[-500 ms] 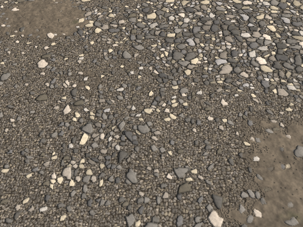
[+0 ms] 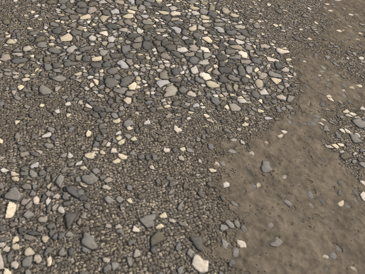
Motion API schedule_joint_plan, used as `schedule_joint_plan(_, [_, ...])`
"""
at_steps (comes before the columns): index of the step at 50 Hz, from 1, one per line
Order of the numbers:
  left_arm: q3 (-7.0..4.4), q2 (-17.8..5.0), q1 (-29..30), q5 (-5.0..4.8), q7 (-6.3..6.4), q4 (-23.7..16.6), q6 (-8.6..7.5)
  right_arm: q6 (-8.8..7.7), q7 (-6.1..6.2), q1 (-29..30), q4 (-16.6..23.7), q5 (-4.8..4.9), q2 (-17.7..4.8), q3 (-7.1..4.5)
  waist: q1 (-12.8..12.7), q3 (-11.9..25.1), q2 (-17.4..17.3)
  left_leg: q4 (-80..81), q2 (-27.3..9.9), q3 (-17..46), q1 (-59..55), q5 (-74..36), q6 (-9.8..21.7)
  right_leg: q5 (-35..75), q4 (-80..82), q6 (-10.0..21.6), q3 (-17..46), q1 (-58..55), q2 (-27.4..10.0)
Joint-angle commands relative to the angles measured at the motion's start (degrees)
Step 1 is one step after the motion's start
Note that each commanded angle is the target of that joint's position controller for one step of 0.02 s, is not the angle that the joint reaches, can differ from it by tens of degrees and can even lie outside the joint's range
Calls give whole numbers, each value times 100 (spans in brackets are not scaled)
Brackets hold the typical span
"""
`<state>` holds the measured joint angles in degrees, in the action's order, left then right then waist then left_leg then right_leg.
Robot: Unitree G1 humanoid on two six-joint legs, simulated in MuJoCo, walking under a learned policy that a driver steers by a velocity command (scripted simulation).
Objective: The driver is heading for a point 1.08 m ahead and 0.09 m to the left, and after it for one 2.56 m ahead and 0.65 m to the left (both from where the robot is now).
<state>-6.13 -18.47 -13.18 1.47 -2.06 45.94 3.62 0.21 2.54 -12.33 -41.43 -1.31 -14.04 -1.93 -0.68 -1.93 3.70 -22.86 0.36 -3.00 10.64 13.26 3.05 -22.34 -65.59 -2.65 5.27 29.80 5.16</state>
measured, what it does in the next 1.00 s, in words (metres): walks ahead: right foot, then left foot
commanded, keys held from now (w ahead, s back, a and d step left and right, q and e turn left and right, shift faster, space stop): e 0.08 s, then no key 0.14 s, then w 0.78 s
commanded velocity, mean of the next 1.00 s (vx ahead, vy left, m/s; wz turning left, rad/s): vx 0.28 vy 0.00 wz -0.19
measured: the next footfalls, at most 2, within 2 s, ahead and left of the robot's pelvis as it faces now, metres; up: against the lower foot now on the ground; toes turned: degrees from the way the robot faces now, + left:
right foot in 0.30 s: +0.00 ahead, -0.12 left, +0.00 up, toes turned -7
left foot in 0.80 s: +0.32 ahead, +0.06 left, +0.00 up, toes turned -5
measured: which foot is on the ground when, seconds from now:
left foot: down 0.00-0.28, up 0.30-0.78, down 0.80-1.00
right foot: up 0.00-0.28, down 0.30-0.82, up 0.84-1.00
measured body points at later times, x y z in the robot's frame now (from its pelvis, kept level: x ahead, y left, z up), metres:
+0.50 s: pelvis +0.02 -0.04 +0.00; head +0.03 -0.06 +0.45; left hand +0.13 +0.21 -0.11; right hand +0.06 -0.32 -0.13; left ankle +0.08 +0.09 -0.68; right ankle -0.04 -0.11 -0.75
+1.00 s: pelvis +0.26 +0.00 +0.00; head +0.29 +0.01 +0.45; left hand +0.36 +0.25 -0.15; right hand +0.29 -0.27 -0.12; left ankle +0.28 +0.06 -0.75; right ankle +0.21 -0.14 -0.66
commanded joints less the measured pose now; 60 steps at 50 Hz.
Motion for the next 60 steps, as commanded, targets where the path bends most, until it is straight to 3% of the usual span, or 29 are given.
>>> schedule_joint_plan(1, [-11, -309, 159, -37, -56, -422, 29, -60, 12, -369, 262, -3, -886, -240, 207, 270, -1171, 308, -1400, 823, -1208, -3221, 821, -80, 143, -166, -217, 721, -128])
schedule_joint_plan(6, [101, -170, 434, -78, -96, -624, 75, -67, -61, -449, 215, -28, -1000, -297, 283, 344, -1274, 218, -1601, 629, -1082, -3167, 929, -297, 1220, -76, -429, 49, -308])
schedule_joint_plan(11, [207, -101, 402, -143, -3, -706, 21, -46, -201, -315, 140, -23, -1131, -325, 241, 439, -1502, -70, -1622, 542, -590, -3225, 922, -372, 2670, 258, -778, -1138, -211])
schedule_joint_plan(13, [273, -3, 119, -63, 27, -601, -70, 14, -239, -272, 101, 37, -1104, -310, 29, 558, -1293, -227, -1504, 434, -116, -1601, 665, 430, 4103, 469, -935, -2107, -127])
schedule_joint_plan(14, [294, -36, -78, 16, 57, -510, -149, 39, -249, -355, 64, 32, -913, -252, -73, 615, -932, -480, -1337, 298, 555, -347, 396, 686, 4717, 568, -646, -2971, -226])
schedule_joint_plan(15, [250, -387, -525, 108, 97, -427, -238, 62, -301, -421, 187, -38, -333, -93, -196, 800, 501, -1849, -812, -275, 1676, 1591, 57, -529, 5342, 814, 1179, -3918, -1630])
schedule_joint_plan(16, [26, -1242, -848, 36, 127, -353, -238, 80, -314, -28, 511, -74, -418, -76, -428, 165, 1393, -2576, -12, -420, 2900, 2337, -82, -868, 5779, 1680, 2856, -3393, -2775])
schedule_joint_plan(17, [82, -899, -804, 26, 140, -275, -252, 101, -318, 291, 469, -115, -944, -219, -508, -315, 560, -3062, -384, 184, 3003, 1902, -79, -1396, 5871, 1832, 2601, -2989, -2608])
schedule_joint_plan(18, [217, -562, -440, -3, 142, -310, -286, 81, -409, 215, 387, -16, -968, -263, -238, -523, 446, -3097, -414, 296, 2938, 1381, -74, -1573, 6006, 1670, 2187, -2755, -2261])
schedule_joint_plan(19, [274, -414, -164, -2, 152, -345, -331, 28, -481, -3, 234, 40, -965, -278, -33, -571, 451, -3004, -453, 318, 2807, 965, -103, -1229, 6121, 1449, 1775, -2701, -1951])
schedule_joint_plan(21, [313, -318, -139, -39, 196, -306, -494, -30, -547, -294, -23, -86, -902, -294, 78, -394, 382, -3198, -441, 205, 2587, 344, -170, -205, 6114, 1318, 1124, -2798, -1582])
schedule_joint_plan(24, [291, -353, -473, -76, 152, -136, -661, -54, -567, -148, -48, -82, -728, -273, 39, -311, 156, -3269, -481, 160, 2854, -85, -264, 393, 6119, 1414, 834, -2960, -1566])
schedule_joint_plan(30, [261, -386, -1015, -59, 157, 169, -766, -97, -568, 639, 168, -78, -566, -225, -215, -516, 107, -2436, -546, 128, 3253, -520, -454, 851, 6185, 1595, 644, -3138, -1691])
schedule_joint_plan(36, [230, -525, -1214, -37, 197, 422, -837, -181, -572, 1084, 443, -53, -513, -168, -213, -603, 176, -1348, -370, -25, 2429, -367, -115, 2333, 5754, 1448, 363, -3100, -1850])
schedule_joint_plan(38, [214, -619, -1092, -23, 203, 460, -838, -208, -504, 694, 377, -35, -568, -200, 18, -417, 197, -1053, -137, -172, 1533, -159, 87, 3393, 5311, 1294, 259, -2987, -1861])
schedule_joint_plan(39, [203, -673, -991, -27, 198, 484, -826, -237, -437, 114, 198, -41, -624, -249, 330, -111, 80, -763, 84, -287, 684, -207, 190, 4388, 4535, 1175, 46, -2884, -1703])
schedule_joint_plan(40, [232, -597, -1016, -27, 193, 505, -820, -298, -352, -822, -123, -97, -809, -333, 690, 498, -220, -576, 124, -240, -609, -176, 319, 4644, 3241, 1042, -276, -2484, -1351])
schedule_joint_plan(41, [362, -223, -1154, -122, 176, 323, -835, -366, -262, -1757, -236, -237, -1352, -457, 987, 1349, -1021, -162, -1311, 1501, -2179, 1169, 692, 2954, 1284, 832, -583, -1155, -909])
schedule_joint_plan(42, [398, 74, -1506, -152, 158, 253, -852, -377, -299, -2033, -355, -183, -1847, -542, 761, 1748, -2154, 839, -2475, 4224, -2779, 1682, 1125, -728, -171, 703, -427, 243, 98])
schedule_joint_plan(43, [305, -298, -1117, -21, 171, 295, -821, -353, -331, -1479, -353, -41, -1434, -446, 545, 1018, -1248, 1013, -2238, 4120, -2064, 1928, 1016, -440, -694, 854, 152, 629, -281])
schedule_joint_plan(44, [289, -328, -903, -28, 116, 264, -834, -358, -357, -867, -238, 6, -1061, -347, 296, 410, -811, 1017, -2071, 3217, -1293, 1655, 917, 161, -571, 904, 28, 622, -599])
schedule_joint_plan(45, [321, -212, -768, -36, 80, 271, -837, -388, -381, -534, -202, 0, -797, -266, 165, 188, -640, 1172, -1768, 2563, -800, 973, 790, 542, -244, 896, -85, 436, -821])
schedule_joint_plan(47, [351, -82, -902, 61, 32, 390, -709, -467, -372, -415, -290, 37, -566, -177, -40, 79, -856, 1367, -1357, 1706, -313, -79, 663, 792, 49, 773, -262, 54, -1005])
schedule_joint_plan(49, [365, 10, -849, 68, -18, 416, -629, -565, -371, -655, -452, 69, -580, -175, -83, 59, -807, 1469, -1265, 1353, -261, -905, 736, 957, 113, 677, -388, 98, -1025])
schedule_joint_plan(52, [374, 41, -206, 81, -49, 252, -573, -600, -363, -992, -678, 104, -602, -174, -15, -191, -719, 1659, -1169, 972, -478, -1436, 789, 1454, 484, 530, -555, 799, -1149])
schedule_joint_plan(57, [467, 221, 965, 57, -72, -100, -607, -598, -341, -1407, -971, 116, -523, -118, 205, -361, -704, 1617, -932, 472, -725, -2412, 722, 2279, 2011, 383, -866, 942, -1033])
schedule_joint_plan(60, [515, 255, 1490, 31, -71, -246, -635, -600, -291, -1651, -1140, 93, -579, -112, 346, -420, -733, 1578, -1025, 409, -1044, -2793, 703, 2485, 2824, 475, -1027, 695, -864])
Keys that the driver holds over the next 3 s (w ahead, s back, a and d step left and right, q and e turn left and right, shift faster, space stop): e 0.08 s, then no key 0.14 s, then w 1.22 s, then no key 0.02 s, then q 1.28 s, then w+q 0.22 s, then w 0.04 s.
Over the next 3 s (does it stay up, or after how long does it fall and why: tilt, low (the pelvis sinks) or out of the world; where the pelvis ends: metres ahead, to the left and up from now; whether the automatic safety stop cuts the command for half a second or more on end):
stays up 0.71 -0.07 0.00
